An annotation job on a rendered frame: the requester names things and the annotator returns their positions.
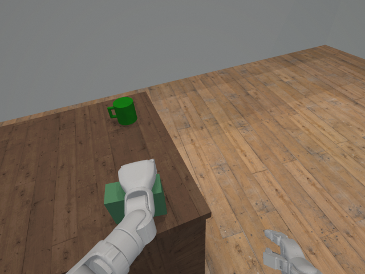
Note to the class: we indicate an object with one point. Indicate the sponge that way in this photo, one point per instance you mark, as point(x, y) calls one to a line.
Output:
point(114, 199)

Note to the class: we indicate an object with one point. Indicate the table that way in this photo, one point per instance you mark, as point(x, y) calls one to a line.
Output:
point(53, 173)

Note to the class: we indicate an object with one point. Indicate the right robot forearm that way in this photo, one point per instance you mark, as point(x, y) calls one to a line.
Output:
point(299, 265)

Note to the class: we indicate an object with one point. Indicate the robot right hand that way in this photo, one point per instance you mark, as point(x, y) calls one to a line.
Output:
point(289, 249)

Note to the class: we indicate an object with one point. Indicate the left robot forearm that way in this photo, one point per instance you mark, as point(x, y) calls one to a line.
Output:
point(120, 248)

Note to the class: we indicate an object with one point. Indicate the robot left hand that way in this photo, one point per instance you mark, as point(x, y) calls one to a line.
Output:
point(137, 174)

